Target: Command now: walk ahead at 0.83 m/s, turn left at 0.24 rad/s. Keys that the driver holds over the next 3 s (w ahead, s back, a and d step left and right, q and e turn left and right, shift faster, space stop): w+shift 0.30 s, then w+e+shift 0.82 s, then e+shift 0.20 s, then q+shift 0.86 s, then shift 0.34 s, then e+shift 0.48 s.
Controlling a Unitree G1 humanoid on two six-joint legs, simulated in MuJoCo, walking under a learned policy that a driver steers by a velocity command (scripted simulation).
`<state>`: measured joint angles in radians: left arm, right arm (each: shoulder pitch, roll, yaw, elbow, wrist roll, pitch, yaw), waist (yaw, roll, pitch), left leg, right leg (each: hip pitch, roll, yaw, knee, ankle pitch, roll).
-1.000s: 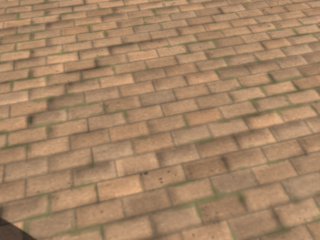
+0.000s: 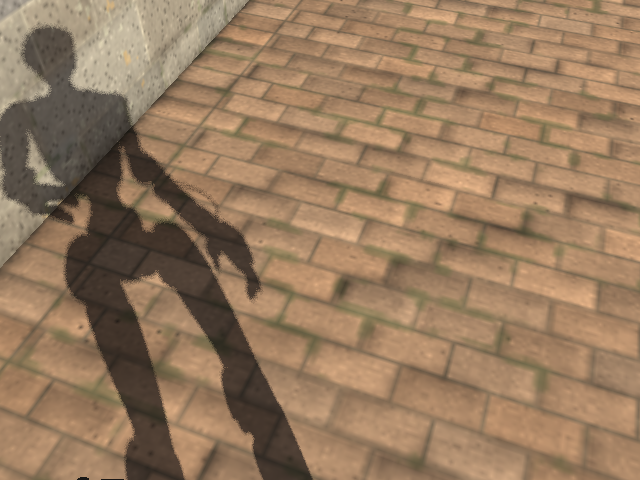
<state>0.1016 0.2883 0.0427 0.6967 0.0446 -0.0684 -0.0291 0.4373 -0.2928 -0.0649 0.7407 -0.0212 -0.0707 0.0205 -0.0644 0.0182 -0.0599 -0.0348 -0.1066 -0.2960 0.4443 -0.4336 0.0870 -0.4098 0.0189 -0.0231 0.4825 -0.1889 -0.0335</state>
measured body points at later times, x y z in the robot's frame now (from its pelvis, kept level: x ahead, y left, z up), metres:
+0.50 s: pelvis +0.40 -0.01 -0.02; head +0.44 -0.02 +0.43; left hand +0.33 +0.24 -0.15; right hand +0.62 -0.24 -0.10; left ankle +0.51 +0.07 -0.73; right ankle +0.13 -0.11 -0.63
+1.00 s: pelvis +0.85 -0.13 -0.03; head +0.87 -0.14 +0.42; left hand +1.05 +0.09 -0.15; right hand +0.83 -0.40 -0.14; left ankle +0.76 +0.08 -0.59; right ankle +0.90 -0.16 -0.73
